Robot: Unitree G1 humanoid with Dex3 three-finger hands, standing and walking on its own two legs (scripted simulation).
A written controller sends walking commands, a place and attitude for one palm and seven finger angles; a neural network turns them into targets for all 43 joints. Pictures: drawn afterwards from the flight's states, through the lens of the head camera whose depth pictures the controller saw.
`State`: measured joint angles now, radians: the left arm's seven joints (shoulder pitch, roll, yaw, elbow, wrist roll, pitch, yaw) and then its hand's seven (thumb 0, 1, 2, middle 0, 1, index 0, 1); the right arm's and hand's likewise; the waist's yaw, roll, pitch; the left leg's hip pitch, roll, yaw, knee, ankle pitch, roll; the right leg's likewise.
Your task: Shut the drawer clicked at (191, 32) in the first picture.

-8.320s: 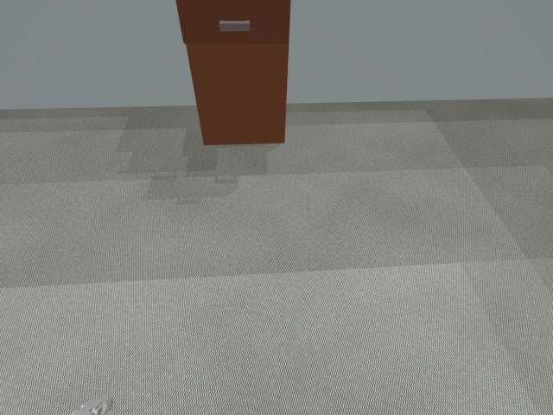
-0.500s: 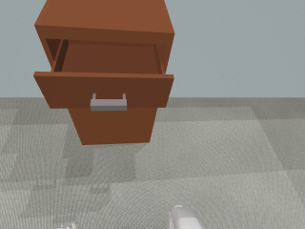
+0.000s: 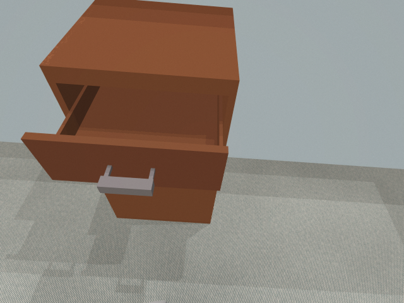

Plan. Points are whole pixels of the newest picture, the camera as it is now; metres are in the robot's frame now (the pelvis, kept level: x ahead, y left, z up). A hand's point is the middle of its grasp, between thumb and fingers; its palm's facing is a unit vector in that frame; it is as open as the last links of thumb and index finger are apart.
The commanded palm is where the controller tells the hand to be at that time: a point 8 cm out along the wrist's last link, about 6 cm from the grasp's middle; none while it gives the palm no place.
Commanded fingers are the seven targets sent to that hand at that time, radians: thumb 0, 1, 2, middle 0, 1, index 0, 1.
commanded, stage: come to a stop and stand still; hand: left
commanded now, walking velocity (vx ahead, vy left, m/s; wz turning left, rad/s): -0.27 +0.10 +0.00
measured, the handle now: (128, 178) +0.37 +0.19 -0.01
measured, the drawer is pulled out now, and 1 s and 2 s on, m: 0.19 0.19 0.19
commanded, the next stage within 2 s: look again from close up in 1.10 s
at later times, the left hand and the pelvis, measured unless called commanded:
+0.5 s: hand out of the picture +0.00 +0.17 -0.17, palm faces +0.03 -0.98 -0.21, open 7.4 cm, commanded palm none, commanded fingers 0.00 0.90 0.90 -0.20 -0.30 -0.20 -0.30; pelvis -0.01 +0.00 +0.00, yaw -1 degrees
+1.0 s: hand out of the picture -0.04 +0.19 -0.16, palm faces +0.01 -0.98 -0.18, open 7.4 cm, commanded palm none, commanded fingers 0.00 0.90 0.90 -0.20 -0.30 -0.20 -0.30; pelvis -0.03 +0.03 +0.02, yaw -3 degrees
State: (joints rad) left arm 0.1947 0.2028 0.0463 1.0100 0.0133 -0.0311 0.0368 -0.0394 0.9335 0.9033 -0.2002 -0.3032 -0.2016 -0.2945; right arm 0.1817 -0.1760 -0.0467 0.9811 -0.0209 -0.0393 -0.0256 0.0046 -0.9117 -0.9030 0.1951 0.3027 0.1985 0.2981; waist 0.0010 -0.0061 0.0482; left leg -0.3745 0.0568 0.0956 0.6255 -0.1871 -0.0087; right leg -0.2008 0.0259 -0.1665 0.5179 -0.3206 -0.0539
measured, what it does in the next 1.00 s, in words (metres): stands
